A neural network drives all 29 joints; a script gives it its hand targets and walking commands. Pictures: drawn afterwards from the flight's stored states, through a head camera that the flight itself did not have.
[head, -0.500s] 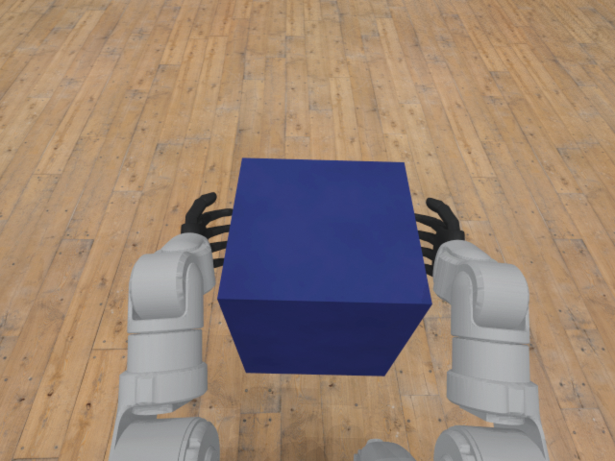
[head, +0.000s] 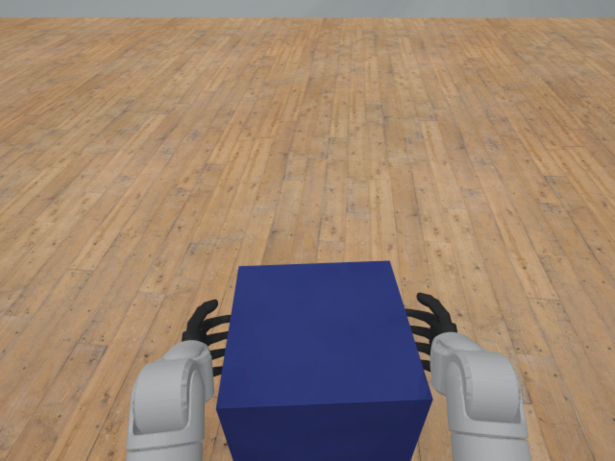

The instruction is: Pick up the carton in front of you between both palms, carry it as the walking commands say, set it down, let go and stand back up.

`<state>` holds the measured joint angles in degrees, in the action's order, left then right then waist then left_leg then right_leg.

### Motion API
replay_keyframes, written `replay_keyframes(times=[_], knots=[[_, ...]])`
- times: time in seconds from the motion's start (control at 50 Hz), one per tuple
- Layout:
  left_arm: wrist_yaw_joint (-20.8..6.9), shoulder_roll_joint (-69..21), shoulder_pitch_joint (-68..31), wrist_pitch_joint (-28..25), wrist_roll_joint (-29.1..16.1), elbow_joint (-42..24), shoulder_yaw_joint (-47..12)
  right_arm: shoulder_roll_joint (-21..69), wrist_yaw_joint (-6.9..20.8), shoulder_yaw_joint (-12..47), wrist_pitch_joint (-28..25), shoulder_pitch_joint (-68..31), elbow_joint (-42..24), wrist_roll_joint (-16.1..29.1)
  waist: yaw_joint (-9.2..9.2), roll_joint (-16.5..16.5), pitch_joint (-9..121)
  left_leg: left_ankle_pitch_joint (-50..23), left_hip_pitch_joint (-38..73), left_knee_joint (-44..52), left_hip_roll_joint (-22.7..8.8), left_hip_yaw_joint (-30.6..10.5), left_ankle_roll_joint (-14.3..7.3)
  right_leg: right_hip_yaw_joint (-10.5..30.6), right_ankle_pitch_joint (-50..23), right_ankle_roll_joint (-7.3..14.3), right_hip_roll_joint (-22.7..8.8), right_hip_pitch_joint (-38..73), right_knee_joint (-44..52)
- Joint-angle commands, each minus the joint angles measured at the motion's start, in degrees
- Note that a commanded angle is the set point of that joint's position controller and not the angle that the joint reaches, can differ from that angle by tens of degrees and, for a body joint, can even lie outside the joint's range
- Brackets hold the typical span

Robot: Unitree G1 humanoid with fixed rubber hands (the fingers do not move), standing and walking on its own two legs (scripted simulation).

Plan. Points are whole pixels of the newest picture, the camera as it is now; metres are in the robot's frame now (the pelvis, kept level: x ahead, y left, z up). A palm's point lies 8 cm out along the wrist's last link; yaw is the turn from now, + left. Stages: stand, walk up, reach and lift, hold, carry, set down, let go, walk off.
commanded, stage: carry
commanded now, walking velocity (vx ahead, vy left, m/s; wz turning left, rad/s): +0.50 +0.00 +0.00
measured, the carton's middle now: (318, 379) +0.26 +0.01 -0.02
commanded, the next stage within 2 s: none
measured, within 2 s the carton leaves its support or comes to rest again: neither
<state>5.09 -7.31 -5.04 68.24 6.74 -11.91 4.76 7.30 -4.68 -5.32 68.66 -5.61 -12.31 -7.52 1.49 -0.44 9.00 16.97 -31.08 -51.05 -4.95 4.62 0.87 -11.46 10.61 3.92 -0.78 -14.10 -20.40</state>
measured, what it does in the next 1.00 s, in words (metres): walks ahead: left foot, then right foot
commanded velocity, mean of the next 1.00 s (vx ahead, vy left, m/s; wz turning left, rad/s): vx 0.21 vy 0.00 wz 0.00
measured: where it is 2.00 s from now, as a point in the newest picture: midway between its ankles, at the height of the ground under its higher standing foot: (316, 426)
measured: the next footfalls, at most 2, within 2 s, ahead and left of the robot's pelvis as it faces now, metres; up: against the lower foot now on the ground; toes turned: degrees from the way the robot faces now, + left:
left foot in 0.24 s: +0.31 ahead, +0.14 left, +0.00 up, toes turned +10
right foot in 0.66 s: +0.55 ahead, -0.10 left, +0.00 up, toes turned +15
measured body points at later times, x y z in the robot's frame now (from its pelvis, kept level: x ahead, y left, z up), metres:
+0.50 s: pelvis +0.29 +0.04 +0.00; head +0.28 +0.05 +0.45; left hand +0.57 +0.17 +0.07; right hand +0.55 -0.13 +0.08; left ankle +0.27 +0.13 -0.75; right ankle +0.33 -0.10 -0.69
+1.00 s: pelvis +0.49 +0.00 -0.01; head +0.49 +0.00 +0.44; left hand +0.78 +0.15 +0.07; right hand +0.78 -0.15 +0.08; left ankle +0.41 +0.12 -0.74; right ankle +0.51 -0.09 -0.75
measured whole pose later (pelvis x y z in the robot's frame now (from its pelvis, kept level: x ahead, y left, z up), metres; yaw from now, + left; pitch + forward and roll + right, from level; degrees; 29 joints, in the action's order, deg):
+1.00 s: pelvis +0.49 +0.00 -0.01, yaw -1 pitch +4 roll +0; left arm 4.9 -7.8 -10.0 68.6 6.3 -19.3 6.6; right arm 7.8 -5.3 -6.3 69.2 -10.7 -19.7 -6.8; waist 0.1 -0.9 5.7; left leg 21.4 -10.5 -28.7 -3.8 6.5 1.6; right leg -12.3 13.2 2.5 -2.5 -19.9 -29.6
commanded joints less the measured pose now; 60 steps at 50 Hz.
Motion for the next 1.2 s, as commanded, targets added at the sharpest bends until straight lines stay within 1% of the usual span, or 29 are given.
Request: replay_keyframes(times=[0.0, 0.08, 0.16, 0.2, 0.22, 0.24, 0.26, 0.28, 0.3, 0.32, 0.34, 0.36, 0.42, 0.46, 0.52, 0.58, 0.62, 0.64, 0.66, 0.68, 0.7, 0.74, 0.78, 0.82, 0.84, 0.88, 0.96, 1.04, 1.18], knots=[[-16.0, -55.5, -31.8, -2.2, -26.1, -9.8, -41.1, 56.9, 13.9, 41.4, -2.6, -29.3, -7.5, 24.3, -0.82, 6.9, 10.2, -5.9, -1.0, 10.3, -1.3, 0.7, 0.9, 13.5, 4.3, 4.1, -15.9, 9.4, 13.8], [-15.6, -52.3, -29.8, -1.4, -25.3, -11.8, -40.7, 53.6, 13.4, 41.4, -1.9, -28.2, -10.2, 24.3, -0.44, 7.1, 7.5, -12.1, -0.7, 18.3, -0.4, 3.6, 0.5, 9.5, -3.5, 3.2, -14.2, 13.0, 12.4], [-14.6, -48.4, -29.3, 0.5, -24.1, -11.7, -39.5, 49.2, 13.3, 40.6, 0.3, -29.1, -11.1, 24.7, 0.01, 8.0, 5.0, -12.0, 1.2, 23.4, 1.0, 6.3, -0.4, 7.7, -10.6, 2.6, -13.3, 16.3, 8.2], [-14.2, -46.6, -30.1, 1.6, -23.7, -10.8, -38.9, 47.3, 13.3, 39.7, 1.5, -29.3, -10.0, 24.6, -0.57, 7.8, 5.3, -9.8, 8.0, 27.1, 2.7, 9.2, -1.5, 5.7, -13.6, 1.5, -12.3, 15.1, 1.7], [-14.0, -46.1, -30.6, 2.1, -23.5, -10.2, -38.7, 46.6, 13.3, 39.0, 2.0, -28.8, -8.8, 24.4, -1.49, 5.9, 7.8, -7.9, 18.0, 27.5, 3.6, 10.2, -2.3, 2.7, -17.8, 0.1, -10.4, 10.7, -6.2], [-14.0, -45.1, -30.8, 2.7, -23.3, -9.5, -38.3, 45.8, 13.3, 38.2, 2.3, -28.4, -7.7, 23.9, -2.53, 2.8, 11.7, -5.3, 30.6, 27.2, -1.0, 3.7, -3.7, 0.5, -14.3, -2.4, -8.9, 2.1, -16.8], [-14.0, -45.2, -33.3, 3.5, -23.9, -10.5, -38.9, 45.0, 13.3, 37.0, 2.2, -28.2, -5.6, 22.7, -3.34, -11.5, 15.8, 1.7, 41.9, 32.8, -14.2, -20.7, -10.7, -0.5, -2.4, -5.6, -2.8, -13.6, -33.9], [-14.2, -45.8, -35.3, 3.9, -24.7, -9.7, -39.5, 45.8, 13.3, 36.6, 2.1, -28.2, -4.4, 22.8, -3.37, -19.6, 14.8, -5.7, 47.5, 37.5, -19.0, -32.8, -15.0, 3.3, 17.2, -5.8, 1.6, -27.3, -43.5], [-14.5, -47.9, -35.3, 3.8, -25.0, -8.1, -39.2, 47.2, 13.3, 36.7, 2.2, -29.1, -5.3, 23.4, -2.96, -14.0, 14.3, -11.3, 46.4, 35.7, -19.4, -29.1, -14.9, 8.7, 18.8, -4.0, -2.0, -30.6, -49.9], [-14.8, -49.5, -35.1, 3.3, -25.1, -7.5, -38.7, 49.6, 13.5, 37.3, 2.0, -30.0, -5.6, 23.7, -3.08, -8.2, 14.2, -14.0, 43.0, 35.0, -18.3, -25.1, -13.7, 10.3, 17.3, -3.2, -4.0, -30.3, -51.0], [-15.0, -51.3, -35.2, 2.8, -25.2, -7.0, -38.8, 51.5, 13.7, 37.9, 1.6, -31.8, -6.6, 24.2, -2.68, -3.1, 13.7, -10.7, 38.6, 36.4, -17.8, -21.4, -11.5, 11.3, 13.7, -2.9, -6.1, -28.7, -48.0], [-15.0, -52.5, -35.6, 2.3, -25.0, -7.1, -38.9, 53.3, 14.0, 38.6, 1.3, -34.0, -7.9, 24.9, -2.15, -1.9, 12.7, -6.7, 33.8, 38.7, -16.4, -17.0, -9.4, 11.6, 10.3, -3.2, -7.5, -25.7, -43.1], [-14.4, -54.3, -37.3, 1.1, -24.4, -10.3, -40.0, 55.5, 14.7, 40.1, 0.4, -36.7, -10.3, 26.8, -1.89, -6.3, 11.1, -2.0, 29.0, 43.1, -13.5, -8.3, -8.0, 7.8, 3.5, -4.6, -6.6, -21.8, -32.6], [-13.7, -54.4, -37.2, 0.8, -24.1, -11.8, -40.2, 54.6, 14.8, 40.4, 0.3, -36.7, -11.7, 27.4, -1.84, -6.4, 9.8, -11.1, 28.7, 42.0, -11.7, -3.2, -8.2, 5.7, 1.1, -5.5, -5.7, -19.9, -24.4], [-13.1, -52.3, -32.7, 1.1, -23.1, -11.6, -39.8, 52.3, 14.5, 39.9, 0.8, -32.1, -11.0, 26.5, -2.2, -8.4, 9.7, -29.1, 30.6, 36.3, -9.2, 3.1, -6.6, 1.9, -3.5, -5.0, -2.7, -15.8, -14.9], [-13.6, -50.8, -30.1, 1.8, -22.9, -10.2, -39.6, 51.1, 14.4, 38.8, 1.1, -27.9, -8.5, 24.2, -2.46, -9.1, 10.0, -35.6, 31.9, 30.4, -7.6, 6.0, -3.9, -0.3, -12.3, -4.7, -0.7, -9.3, -7.4], [-14.4, -50.4, -29.2, 2.0, -22.8, -8.9, -39.4, 50.8, 14.5, 38.5, 1.2, -27.1, -6.9, 23.2, -1.57, -5.8, 9.7, -32.2, 27.0, 22.8, -5.3, 8.6, -0.2, -2.1, -21.5, -4.7, -0.5, 2.8, 1.4], [-14.7, -50.0, -29.4, 2.1, -22.8, -8.3, -39.0, 50.4, 14.6, 38.4, 1.2, -27.0, -6.2, 22.8, -1.5, -4.0, 11.4, -25.2, 21.6, 18.0, -4.3, 8.5, 1.9, 1.8, -28.8, -4.7, -5.0, 11.6, 0.5], [-15.0, -49.7, -28.7, 2.1, -22.5, -6.9, -38.3, 50.0, 14.6, 39.0, 1.4, -28.3, -6.2, 23.1, -0.88, 5.8, 15.3, -4.9, 14.1, 8.9, -1.8, 6.6, 3.6, 12.8, -56.0, -1.4, -15.9, 22.0, -5.7], [-15.2, -49.9, -27.9, 1.4, -22.1, -4.9, -37.6, 50.6, 14.5, 40.2, 1.8, -29.4, -6.7, 24.0, -0.02, 13.4, 19.6, 11.5, 5.6, 4.4, 1.3, 3.4, 4.2, 19.6, -63.2, 6.1, -21.5, 31.3, -7.0], [-15.3, -51.5, -26.9, 0.7, -22.5, -5.2, -37.5, 51.5, 14.7, 40.6, 1.5, -29.6, -7.2, 24.5, -0.36, 13.3, 20.0, 17.3, 4.5, 3.8, 0.9, 0.6, 3.6, 21.1, -55.8, 7.6, -21.4, 28.8, -3.7], [-15.5, -55.3, -30.2, -0.4, -23.7, -7.6, -38.4, 54.4, 14.9, 41.6, 0.4, -33.4, -9.0, 25.7, -0.84, 9.8, 18.9, 19.3, 7.2, 13.1, 0.0, -1.1, 2.0, 18.6, -41.2, 5.5, -19.3, 24.0, -0.7], [-15.6, -57.1, -32.7, -1.1, -24.7, -10.1, -39.3, 56.2, 14.6, 42.4, -0.7, -35.0, -10.8, 26.2, -1.04, 9.7, 19.1, 9.3, 15.3, 24.1, 1.0, 0.8, 1.2, 13.1, -31.8, 2.5, -15.8, 18.3, 0.0], [-15.4, -56.7, -33.0, -1.5, -25.3, -12.0, -39.9, 56.6, 14.1, 42.5, -1.4, -34.0, -12.2, 26.1, -1.33, 6.8, 20.9, -5.5, 23.8, 30.1, 0.1, 1.6, 0.8, 8.6, -22.5, 0.3, -12.9, 13.9, -1.6], [-15.5, -56.0, -34.5, -1.5, -25.8, -14.0, -40.3, 56.9, 13.9, 42.5, -1.6, -33.8, -12.7, 25.6, -1.57, 3.7, 19.8, -9.3, 21.9, 30.6, -3.0, -0.8, 0.5, 6.0, -22.9, -0.4, -11.6, 14.7, -3.6], [-15.3, -54.9, -34.3, -1.0, -26.2, -14.5, -41.0, 55.0, 13.6, 41.7, -1.0, -33.5, -13.8, 25.3, -1.28, -0.2, 18.4, -24.6, 25.5, 24.1, -5.5, -1.4, 0.5, 6.0, -28.9, -1.4, -10.2, 10.4, -7.4], [-14.6, -50.5, -29.6, 1.0, -24.0, -11.4, -39.7, 51.1, 13.7, 39.8, 0.8, -28.0, -9.9, 24.0, -1.78, -1.0, 17.8, -34.8, 25.1, 20.7, -4.4, -1.0, 0.7, 5.6, -38.4, -1.6, -9.4, 9.3, -12.5], [-14.8, -50.5, -28.7, 1.7, -22.4, -7.0, -38.7, 51.0, 14.4, 39.0, 1.5, -27.7, -5.4, 23.3, -1.73, -0.4, 15.9, -36.8, 23.7, 20.5, -3.8, -0.5, 1.0, 5.1, -38.9, -1.9, -8.5, 7.9, -13.7], [-15.0, -52.8, -34.8, 1.3, -24.4, -8.9, -39.6, 53.3, 14.6, 39.7, 1.0, -33.8, -7.5, 25.1, -1.56, -0.6, 13.8, -36.4, 25.0, 21.9, -3.9, 0.1, 1.1, 5.3, -35.2, -2.2, -7.8, 6.7, -12.1]])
